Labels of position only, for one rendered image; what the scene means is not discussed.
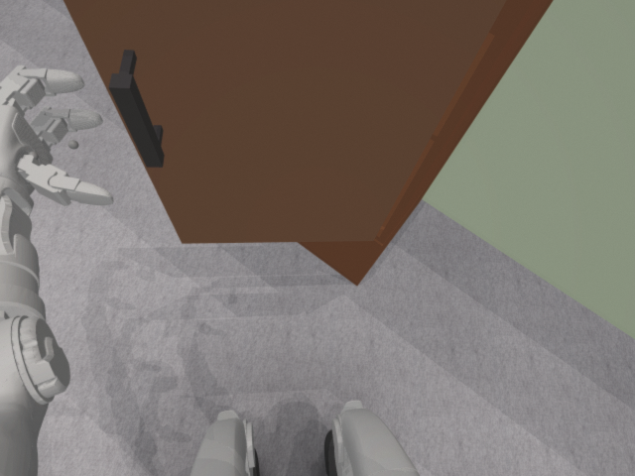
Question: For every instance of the robot right shin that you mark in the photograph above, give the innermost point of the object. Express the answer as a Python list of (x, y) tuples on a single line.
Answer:
[(347, 471)]

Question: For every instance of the handle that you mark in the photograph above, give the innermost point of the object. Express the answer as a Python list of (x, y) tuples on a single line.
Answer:
[(126, 94)]

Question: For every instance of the robot left hand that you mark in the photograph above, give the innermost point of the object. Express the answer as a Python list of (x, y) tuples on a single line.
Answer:
[(22, 90)]

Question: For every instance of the left robot thigh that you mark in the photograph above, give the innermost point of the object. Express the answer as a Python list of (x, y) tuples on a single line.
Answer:
[(226, 450)]

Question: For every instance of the cupboard door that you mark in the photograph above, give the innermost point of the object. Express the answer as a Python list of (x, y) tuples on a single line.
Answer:
[(286, 120)]

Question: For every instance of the robot left forearm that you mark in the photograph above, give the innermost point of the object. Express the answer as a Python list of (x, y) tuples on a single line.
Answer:
[(19, 262)]

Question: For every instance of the left robot upper arm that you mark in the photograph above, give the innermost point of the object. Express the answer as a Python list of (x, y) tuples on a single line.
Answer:
[(33, 369)]

